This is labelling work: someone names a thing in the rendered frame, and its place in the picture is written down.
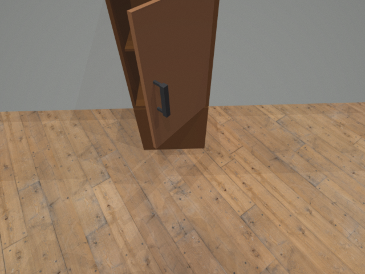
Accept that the handle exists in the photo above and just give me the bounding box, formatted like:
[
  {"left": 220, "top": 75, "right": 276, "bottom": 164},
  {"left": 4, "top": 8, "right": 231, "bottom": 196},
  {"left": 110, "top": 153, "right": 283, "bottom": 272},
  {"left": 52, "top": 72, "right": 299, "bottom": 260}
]
[{"left": 153, "top": 80, "right": 171, "bottom": 118}]

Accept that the cupboard door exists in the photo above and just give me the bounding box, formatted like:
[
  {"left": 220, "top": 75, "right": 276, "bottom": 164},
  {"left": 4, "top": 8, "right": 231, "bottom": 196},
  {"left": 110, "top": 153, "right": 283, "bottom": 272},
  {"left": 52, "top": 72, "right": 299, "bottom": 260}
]
[{"left": 127, "top": 0, "right": 214, "bottom": 149}]

